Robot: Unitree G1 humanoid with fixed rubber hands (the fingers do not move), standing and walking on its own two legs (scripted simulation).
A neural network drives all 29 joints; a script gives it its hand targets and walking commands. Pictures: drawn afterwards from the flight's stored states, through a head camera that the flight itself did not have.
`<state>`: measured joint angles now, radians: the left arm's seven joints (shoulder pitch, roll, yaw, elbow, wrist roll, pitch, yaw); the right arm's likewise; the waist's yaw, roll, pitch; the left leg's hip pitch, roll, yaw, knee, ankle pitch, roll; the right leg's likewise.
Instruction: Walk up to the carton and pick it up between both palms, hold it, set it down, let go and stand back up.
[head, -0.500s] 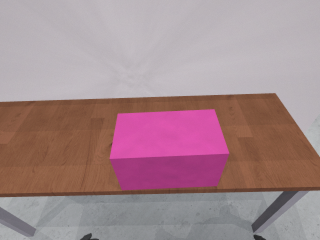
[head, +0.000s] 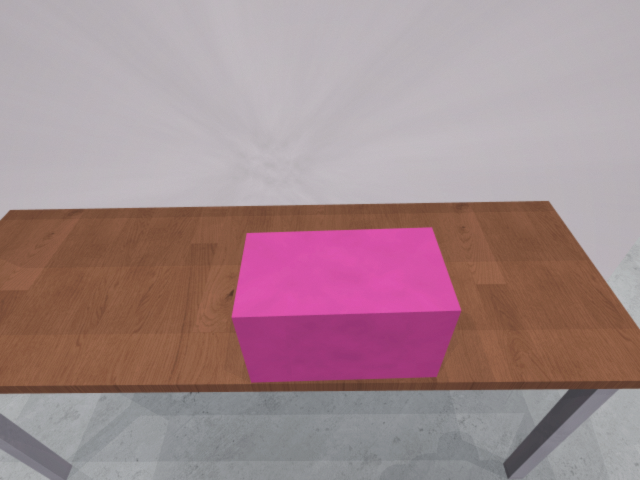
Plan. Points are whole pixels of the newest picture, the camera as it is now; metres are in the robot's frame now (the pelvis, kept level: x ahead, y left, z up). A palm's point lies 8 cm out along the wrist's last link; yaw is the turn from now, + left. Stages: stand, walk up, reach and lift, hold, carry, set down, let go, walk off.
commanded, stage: stand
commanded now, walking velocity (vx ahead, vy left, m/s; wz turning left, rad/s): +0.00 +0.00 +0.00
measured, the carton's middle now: (341, 305) +0.41 -0.01 -0.05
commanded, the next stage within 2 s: none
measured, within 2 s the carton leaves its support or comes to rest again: neither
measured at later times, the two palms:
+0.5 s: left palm out of the picture -0.10 +0.20 -0.15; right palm out of the picture -0.09 -0.18 -0.15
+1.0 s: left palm out of the picture -0.11 +0.19 -0.15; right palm out of the picture -0.09 -0.19 -0.15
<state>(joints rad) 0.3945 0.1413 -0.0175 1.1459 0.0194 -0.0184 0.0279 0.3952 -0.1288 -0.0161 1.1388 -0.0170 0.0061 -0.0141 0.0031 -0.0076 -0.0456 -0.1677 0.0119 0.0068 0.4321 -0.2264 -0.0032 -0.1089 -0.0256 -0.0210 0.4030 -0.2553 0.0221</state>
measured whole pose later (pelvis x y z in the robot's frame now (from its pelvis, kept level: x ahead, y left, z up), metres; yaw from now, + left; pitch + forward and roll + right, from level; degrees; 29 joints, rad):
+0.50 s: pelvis -0.03 +0.01 +0.00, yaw +0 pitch -1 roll +0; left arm 0.40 0.10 -0.03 1.21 0.01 0.00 0.04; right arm 0.40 -0.09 0.01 1.17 -0.01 0.01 -0.03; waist 0.00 0.00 -0.04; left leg -0.24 -0.01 0.01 0.46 -0.19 0.01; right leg -0.19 -0.04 -0.01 0.45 -0.23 0.04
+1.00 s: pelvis -0.04 +0.00 +0.00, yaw +0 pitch +0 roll +0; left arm 0.41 0.09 -0.03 1.18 0.01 0.00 0.03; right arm 0.38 -0.10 0.01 1.15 -0.01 0.01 -0.02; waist 0.00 0.00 -0.03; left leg -0.29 0.01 -0.01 0.48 -0.18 0.00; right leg -0.24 -0.02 -0.01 0.47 -0.22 0.02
